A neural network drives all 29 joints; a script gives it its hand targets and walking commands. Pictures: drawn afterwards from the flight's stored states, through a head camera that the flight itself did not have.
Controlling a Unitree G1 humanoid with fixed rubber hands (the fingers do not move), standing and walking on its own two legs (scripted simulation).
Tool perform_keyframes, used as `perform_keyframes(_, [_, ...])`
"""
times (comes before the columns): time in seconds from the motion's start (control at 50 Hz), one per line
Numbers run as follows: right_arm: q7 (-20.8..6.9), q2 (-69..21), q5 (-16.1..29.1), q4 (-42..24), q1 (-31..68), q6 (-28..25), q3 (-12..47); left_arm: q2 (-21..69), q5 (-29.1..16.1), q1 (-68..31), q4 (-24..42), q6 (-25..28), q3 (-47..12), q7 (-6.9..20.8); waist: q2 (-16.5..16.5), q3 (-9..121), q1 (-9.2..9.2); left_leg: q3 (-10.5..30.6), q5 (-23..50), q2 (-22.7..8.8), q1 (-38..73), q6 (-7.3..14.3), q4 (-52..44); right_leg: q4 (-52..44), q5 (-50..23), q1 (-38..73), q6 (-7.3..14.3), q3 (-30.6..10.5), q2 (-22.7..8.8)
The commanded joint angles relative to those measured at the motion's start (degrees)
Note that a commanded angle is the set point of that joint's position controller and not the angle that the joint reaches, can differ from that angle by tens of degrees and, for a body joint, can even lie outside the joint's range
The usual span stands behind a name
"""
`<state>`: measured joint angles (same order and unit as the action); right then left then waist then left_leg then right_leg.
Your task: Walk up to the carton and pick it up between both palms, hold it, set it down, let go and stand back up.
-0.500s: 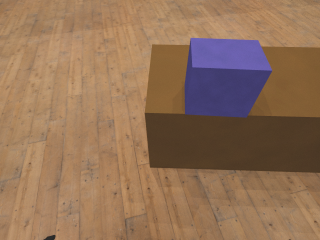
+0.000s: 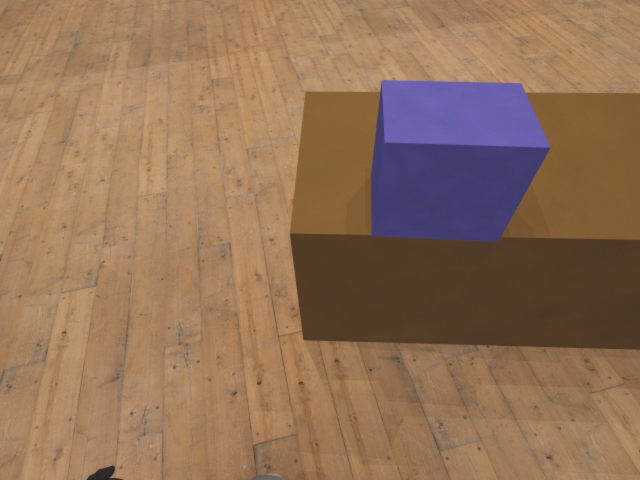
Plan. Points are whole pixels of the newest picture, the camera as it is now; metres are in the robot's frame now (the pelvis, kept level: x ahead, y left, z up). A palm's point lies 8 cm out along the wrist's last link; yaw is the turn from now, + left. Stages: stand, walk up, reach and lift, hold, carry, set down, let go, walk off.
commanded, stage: walk up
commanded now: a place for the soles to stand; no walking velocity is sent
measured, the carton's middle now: (442, 164) +0.70 -0.22 -0.07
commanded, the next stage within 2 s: none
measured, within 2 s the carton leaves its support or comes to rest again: neither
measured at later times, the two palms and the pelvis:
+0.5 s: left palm out of the picture +0.11 +0.33 -0.10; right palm out of the picture +0.10 -0.30 -0.10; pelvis +0.01 +0.02 +0.00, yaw +0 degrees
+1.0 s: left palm out of the picture +0.12 +0.34 -0.09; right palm out of the picture +0.05 -0.33 -0.07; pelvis +0.01 +0.00 +0.01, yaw -1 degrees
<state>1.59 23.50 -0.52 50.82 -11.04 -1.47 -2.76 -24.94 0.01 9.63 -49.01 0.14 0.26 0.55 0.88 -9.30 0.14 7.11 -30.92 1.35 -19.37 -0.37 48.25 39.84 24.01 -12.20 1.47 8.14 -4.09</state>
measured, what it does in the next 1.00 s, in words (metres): lifts its right foot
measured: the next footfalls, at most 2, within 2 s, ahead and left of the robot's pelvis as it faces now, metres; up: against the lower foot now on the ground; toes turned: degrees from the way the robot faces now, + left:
right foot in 1.18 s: +0.11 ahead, -0.19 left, +0.00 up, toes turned -6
left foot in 1.62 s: +0.18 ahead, -0.07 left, +0.00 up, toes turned -10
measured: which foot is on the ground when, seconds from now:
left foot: down 0.00-1.00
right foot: down 0.00-0.82, up 0.84-1.00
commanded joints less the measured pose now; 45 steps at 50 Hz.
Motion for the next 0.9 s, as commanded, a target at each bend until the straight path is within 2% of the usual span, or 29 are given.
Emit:
perform_keyframes(0.0, [-0.23,10.56,0.03,-0.52,-5.53,-1.09,-2.74,-13.80,0.51,-3.99,4.26,1.21,6.06,-0.26,7.96,6.39,0.94,-11.41,16.22,0.06,1.93,1.42,-9.27,-7.20,-27.58,0.64,6.01,-5.87,-9.88])
perform_keyframes(0.04, [0.46,10.67,-0.39,-0.25,-8.38,-1.62,-2.89,-11.88,-0.08,-2.42,4.55,0.65,5.42,-0.19,3.54,10.30,1.05,-9.64,25.89,1.49,6.59,2.53,-14.99,-1.26,-24.28,0.84,4.28,-4.25,-7.21])
perform_keyframes(0.06, [0.86,10.71,-0.43,0.00,-8.88,-1.86,-2.79,-10.78,-0.36,-3.18,4.71,0.43,5.44,-0.04,2.37,11.47,0.84,-4.82,29.25,-0.69,7.95,3.16,-17.25,2.47,-20.82,1.88,3.29,-2.97,-5.42])
perform_keyframes(0.08, [1.15,13.52,-0.97,-0.73,-7.40,-2.30,-3.19,-9.53,-0.30,-4.05,5.55,0.26,4.58,-0.03,-2.28,11.02,0.91,8.96,33.14,-6.95,9.19,6.90,-19.85,8.78,-13.64,-3.91,0.98,-2.61,-2.04])
perform_keyframes(0.1, [0.97,16.59,-1.24,-1.56,-4.27,-2.69,-3.06,-8.23,-0.70,-3.11,5.80,-0.67,4.59,0.02,-10.87,8.82,-0.70,24.69,26.35,-13.24,9.42,11.51,-24.55,10.38,7.55,-11.11,-0.20,-6.77,2.53])
perform_keyframes(0.12, [0.84,17.55,-1.05,-2.42,-4.40,-2.77,-3.13,-10.88,-0.33,-4.30,5.42,-1.43,5.09,-0.38,-10.29,7.56,0.83,28.78,21.53,-16.60,6.50,15.58,-27.28,13.00,18.95,-11.19,-0.14,-9.67,2.83])
perform_keyframes(0.14, [0.72,16.89,-1.39,-2.12,-0.54,-2.58,-2.94,-9.43,-0.55,-2.98,4.10,-0.94,5.05,-0.67,-12.55,5.72,-0.74,27.15,23.00,-16.90,5.57,16.86,-26.61,9.90,17.74,-11.00,-0.16,-9.72,1.68])
perform_keyframes(0.18, [0.30,14.31,-1.01,-3.58,3.29,-1.84,-2.69,-10.00,-0.13,-1.46,2.94,0.39,4.62,-0.25,-9.35,3.66,-1.79,18.46,21.29,-12.34,-2.93,13.06,-24.69,3.75,11.41,-4.84,0.85,-7.94,0.80])
perform_keyframes(0.22, [-0.20,11.61,-0.47,-4.38,5.84,-1.13,-2.18,-9.12,-0.25,4.18,1.12,1.83,5.43,-0.52,-10.14,7.06,-3.90,8.60,32.90,-6.38,-4.48,7.09,-16.44,-11.02,-6.53,6.14,1.81,-7.46,-0.91])
perform_keyframes(0.26, [0.18,9.66,0.51,-5.52,5.41,-0.90,-1.54,-12.63,0.41,8.31,-0.15,2.27,6.33,-1.67,-0.61,13.58,-5.60,0.92,35.98,-1.02,-6.11,2.97,-1.75,-12.37,-25.73,15.04,4.21,-14.29,-7.61])
perform_keyframes(0.3, [-0.02,9.15,0.43,-5.42,4.00,-0.61,-1.53,-13.40,0.58,4.62,0.49,2.41,6.31,-2.18,-1.27,15.77,-4.01,-3.94,20.91,-0.96,-6.67,0.83,-1.76,-10.21,-38.70,16.37,8.63,-15.40,-15.00])
perform_keyframes(0.32, [-0.14,9.52,0.34,-4.61,2.13,-0.32,-1.86,-13.19,0.34,1.89,1.55,2.77,5.97,-1.68,0.21,14.85,-2.08,-6.08,4.11,-0.93,-3.62,1.56,-1.90,-11.00,-35.86,11.60,11.35,-15.27,-17.96])
perform_keyframes(0.34, [-0.38,9.83,0.69,-4.25,1.10,-0.04,-1.53,-13.60,0.14,0.32,1.82,2.73,6.02,-1.31,4.77,12.65,-1.53,-6.29,-0.65,-1.55,-3.62,2.32,-3.90,-11.79,-34.98,9.17,10.89,-13.72,-17.75])
perform_keyframes(0.38, [-0.85,9.00,0.70,-3.05,-0.03,-0.30,-1.49,-12.70,0.46,-4.11,1.83,2.23,5.43,-0.84,9.10,7.85,0.53,-4.84,4.47,-2.11,1.03,2.47,-9.76,-11.85,-24.52,0.78,7.99,-9.44,-14.07])
perform_keyframes(0.42, [-0.70,11.52,0.34,-1.64,-1.95,-1.10,-2.30,-12.72,-0.03,-3.65,1.96,2.09,5.65,-1.14,0.20,9.65,1.08,-1.66,39.30,-4.13,6.40,4.26,-12.29,-4.67,-26.12,0.68,3.60,-6.98,-9.18])
perform_keyframes(0.44, [-0.55,12.33,0.24,-1.41,-3.35,-1.37,-2.81,-11.45,-0.75,-3.48,1.97,2.01,5.25,-1.32,-2.50,14.09,0.95,2.67,45.86,-4.61,8.97,6.05,-12.47,0.03,-25.72,1.02,2.03,-4.76,-5.85])
perform_keyframes(0.46, [-0.28,13.31,0.29,-2.00,-3.41,-1.49,-2.24,-10.88,-1.14,-4.15,2.50,1.64,5.69,-1.09,-0.70,14.16,0.64,9.29,46.70,-6.76,8.66,8.58,-14.91,2.82,-21.27,0.99,-0.04,-5.27,-2.20])
perform_keyframes(0.52, [-0.19,14.52,-0.81,-3.13,2.38,-1.10,-2.36,-8.58,-1.11,-1.96,1.81,0.93,4.44,-0.87,-9.46,10.17,-1.02,17.40,31.98,-11.08,3.36,13.27,-21.17,-0.53,4.27,-2.00,0.15,-6.85,1.57])
perform_keyframes(0.56, [-0.43,12.39,-0.21,-3.89,5.91,-0.88,-1.21,-9.10,-0.35,0.25,0.23,1.58,5.12,-0.89,-6.23,10.64,-3.64,11.31,32.54,-8.33,-0.34,8.73,-17.65,-8.54,-2.47,3.78,1.92,-8.58,-1.62])
perform_keyframes(0.6, [-0.42,10.86,-0.16,-3.80,5.48,-0.56,-0.94,-12.46,0.15,2.60,-0.41,2.50,5.98,-1.07,-1.66,9.50,-3.73,4.02,32.52,-2.75,-6.89,3.51,-10.70,-11.89,-13.96,9.45,5.12,-12.59,-7.27])
perform_keyframes(0.62, [-0.34,9.35,0.68,-3.53,4.34,-0.45,-0.78,-12.28,0.29,1.93,-0.23,2.63,5.57,-1.20,2.98,9.58,-2.56,1.47,27.66,-0.70,-4.25,2.56,-6.30,-14.14,-16.01,7.41,7.41,-13.94,-10.66])
perform_keyframes(0.68, [-0.97,10.61,-0.32,-2.78,0.69,0.00,-2.08,-13.92,0.58,-2.24,1.27,2.41,5.68,-0.67,2.84,9.33,-0.25,-3.54,16.04,-1.38,2.18,2.29,-6.24,-14.49,-14.08,-0.88,9.40,-13.83,-14.85])
perform_keyframes(0.74, [-1.29,12.68,-0.45,-1.52,-0.62,-0.65,-2.14,-11.39,-0.10,-5.27,1.19,1.42,5.13,-0.78,-3.11,7.85,0.17,5.73,24.11,-3.95,2.03,5.20,-17.36,-7.41,-2.17,-3.94,2.62,-5.30,-4.89])
perform_keyframes(0.76, [0.23,21.54,-0.16,0.84,-13.98,-2.30,-5.82,-13.09,3.62,-5.48,7.54,-0.22,7.54,1.89,-1.85,8.39,3.06,19.23,2.24,-11.49,11.54,9.96,-25.17,6.44,10.81,-13.84,2.39,-3.55,1.77])
perform_keyframes(0.78, [1.09,25.94,-1.05,0.62,-16.99,-3.09,-7.45,-11.91,4.06,-6.50,8.37,-1.44,6.96,2.72,-6.43,7.75,5.04,38.19,-11.54,-20.83,18.39,14.87,-34.79,20.03,13.04,-27.98,0.33,-9.30,3.71])
perform_keyframes(0.8, [1.58,26.73,-0.45,-0.71,-14.38,-3.54,-7.69,-13.84,3.72,-6.06,8.90,-2.09,8.13,2.83,-5.67,6.00,3.87,38.34,-16.98,-21.99,15.88,15.33,-35.82,24.30,9.54,-29.40,0.38,-14.55,0.00])
perform_keyframes(0.82, [1.90,24.82,-0.35,-0.57,-12.29,-3.81,-7.16,-14.43,3.36,-4.66,7.46,-2.56,7.82,3.18,-1.75,4.35,2.54,34.50,-14.74,-21.15,13.10,13.13,-35.21,24.76,5.37,-29.01,0.46,-14.84,-0.50])
perform_keyframes(0.84, [1.99,23.91,-0.85,-1.52,-10.79,-4.02,-7.22,-13.99,3.04,-2.74,7.62,-2.60,8.27,3.72,-4.93,6.25,1.61,32.22,-13.08,-20.01,16.10,13.06,-33.81,23.32,4.79,-28.85,0.49,-15.23,-0.93])
perform_keyframes(0.88, [2.25,21.62,-0.46,-1.42,-9.93,-4.33,-6.68,-14.19,3.15,-2.82,7.31,-2.39,8.05,4.07,-0.34,6.14,1.99,26.97,-3.52,-18.10,15.41,12.96,-31.19,23.95,1.08,-28.15,-0.69,-15.53,-2.47])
